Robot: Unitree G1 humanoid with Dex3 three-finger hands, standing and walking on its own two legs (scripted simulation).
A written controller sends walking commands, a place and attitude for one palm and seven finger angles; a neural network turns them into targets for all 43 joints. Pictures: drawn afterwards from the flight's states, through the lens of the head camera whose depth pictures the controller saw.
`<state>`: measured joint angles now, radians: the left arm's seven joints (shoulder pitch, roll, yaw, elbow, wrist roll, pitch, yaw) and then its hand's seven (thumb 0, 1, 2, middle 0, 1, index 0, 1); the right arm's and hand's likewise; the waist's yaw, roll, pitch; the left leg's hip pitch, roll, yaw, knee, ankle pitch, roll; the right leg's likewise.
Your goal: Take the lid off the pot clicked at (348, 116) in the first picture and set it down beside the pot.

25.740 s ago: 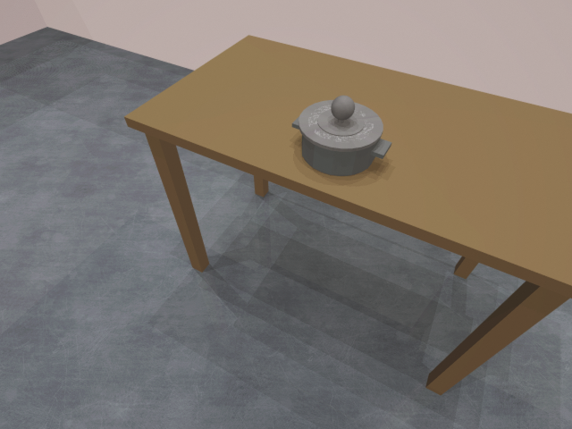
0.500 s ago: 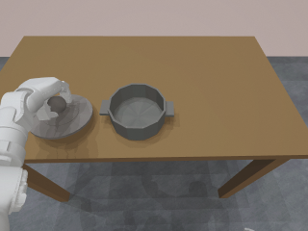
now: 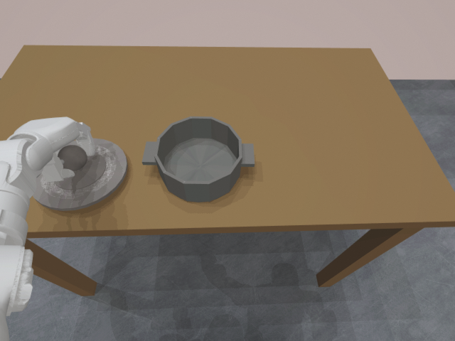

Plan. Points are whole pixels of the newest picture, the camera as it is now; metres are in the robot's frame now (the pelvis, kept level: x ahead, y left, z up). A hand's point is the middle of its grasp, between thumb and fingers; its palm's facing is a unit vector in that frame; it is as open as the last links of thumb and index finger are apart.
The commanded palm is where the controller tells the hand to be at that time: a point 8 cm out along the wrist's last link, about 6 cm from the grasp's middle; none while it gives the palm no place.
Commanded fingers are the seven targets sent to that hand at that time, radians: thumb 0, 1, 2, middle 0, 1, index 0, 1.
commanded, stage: open the fingers wide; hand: left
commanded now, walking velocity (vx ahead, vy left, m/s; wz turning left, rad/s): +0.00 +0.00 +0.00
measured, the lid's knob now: (72, 157) +0.45 +0.29 +0.03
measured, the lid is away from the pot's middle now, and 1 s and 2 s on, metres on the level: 0.24 0.24 0.24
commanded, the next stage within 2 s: raise the empty hand in 1.04 s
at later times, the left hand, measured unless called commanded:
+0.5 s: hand (61, 167) +0.41 +0.29 +0.05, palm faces -0.41 -0.06 -0.91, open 8.4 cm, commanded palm +0.43 +0.29 +0.11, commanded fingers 0.00 0.11 0.85 -0.55 -0.84 -0.51 -0.83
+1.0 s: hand (55, 163) +0.42 +0.31 +0.05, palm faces -0.42 -0.06 -0.91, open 10.9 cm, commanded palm +0.43 +0.30 +0.11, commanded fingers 0.00 -0.08 0.79 -0.41 -0.74 -0.41 -0.74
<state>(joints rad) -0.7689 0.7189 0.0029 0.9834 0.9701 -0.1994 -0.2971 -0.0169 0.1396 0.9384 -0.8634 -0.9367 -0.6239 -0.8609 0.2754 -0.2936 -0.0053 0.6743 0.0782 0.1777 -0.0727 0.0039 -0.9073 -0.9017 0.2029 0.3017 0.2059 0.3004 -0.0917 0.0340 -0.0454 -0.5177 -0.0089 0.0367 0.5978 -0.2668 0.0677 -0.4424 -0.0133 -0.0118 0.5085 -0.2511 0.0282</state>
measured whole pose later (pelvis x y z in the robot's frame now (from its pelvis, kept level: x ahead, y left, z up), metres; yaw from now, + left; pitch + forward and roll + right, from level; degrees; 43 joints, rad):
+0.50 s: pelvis -0.01 +0.01 +0.00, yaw +0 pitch +9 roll -3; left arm -0.75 0.67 -0.05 0.95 0.97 -0.16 -0.24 0.00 0.20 0.88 -0.71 -0.90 -0.55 -0.85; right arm 0.27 -0.28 0.00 0.66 0.08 0.17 -0.07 0.00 -0.91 -0.90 0.20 0.30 0.21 0.30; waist -0.08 0.04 -0.05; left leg -0.51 -0.02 0.04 0.61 -0.26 0.08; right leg -0.43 -0.02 -0.01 0.52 -0.25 0.02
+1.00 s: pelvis +0.00 +0.01 +0.00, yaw +0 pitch +10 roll -3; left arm -0.76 0.70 -0.04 0.95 0.97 -0.15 -0.26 0.00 -0.05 0.78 -0.43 -0.75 -0.43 -0.75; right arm 0.28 -0.28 0.00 0.66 0.08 0.19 -0.06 0.00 -0.91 -0.90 0.20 0.30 0.21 0.30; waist -0.08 0.03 -0.05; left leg -0.53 -0.02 0.04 0.62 -0.28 0.08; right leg -0.45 -0.02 -0.01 0.52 -0.25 0.02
